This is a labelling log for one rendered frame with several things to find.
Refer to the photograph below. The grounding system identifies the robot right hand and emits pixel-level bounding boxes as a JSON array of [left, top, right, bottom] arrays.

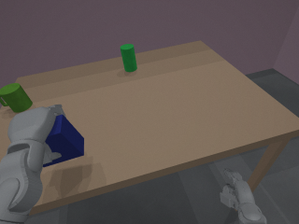
[[220, 168, 256, 210]]

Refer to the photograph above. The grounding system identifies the robot left hand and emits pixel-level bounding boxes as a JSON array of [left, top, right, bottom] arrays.
[[7, 105, 65, 165]]

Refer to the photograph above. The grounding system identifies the robot right forearm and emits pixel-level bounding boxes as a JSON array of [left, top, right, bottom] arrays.
[[237, 202, 267, 224]]

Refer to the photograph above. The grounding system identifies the sponge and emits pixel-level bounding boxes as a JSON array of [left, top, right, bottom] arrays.
[[43, 114, 84, 167]]

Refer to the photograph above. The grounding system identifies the table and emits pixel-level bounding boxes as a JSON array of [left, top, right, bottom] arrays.
[[0, 40, 299, 216]]

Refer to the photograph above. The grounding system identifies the robot left forearm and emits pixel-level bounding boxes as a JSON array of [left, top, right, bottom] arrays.
[[0, 139, 45, 224]]

